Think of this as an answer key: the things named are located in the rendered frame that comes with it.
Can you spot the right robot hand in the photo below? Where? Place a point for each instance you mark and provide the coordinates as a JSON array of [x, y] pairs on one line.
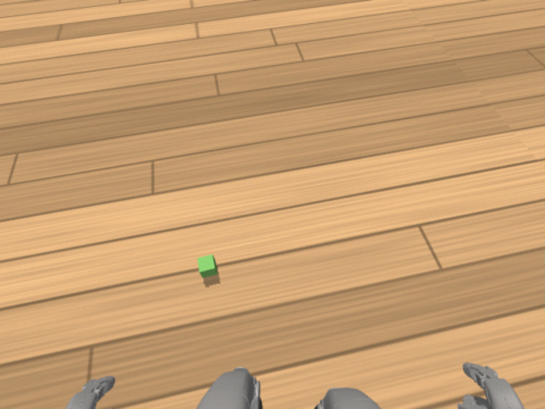
[[499, 393]]

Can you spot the cube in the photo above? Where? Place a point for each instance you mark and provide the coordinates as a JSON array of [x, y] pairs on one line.
[[207, 266]]

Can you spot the left robot hand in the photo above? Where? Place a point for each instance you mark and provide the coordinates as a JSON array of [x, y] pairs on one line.
[[91, 393]]

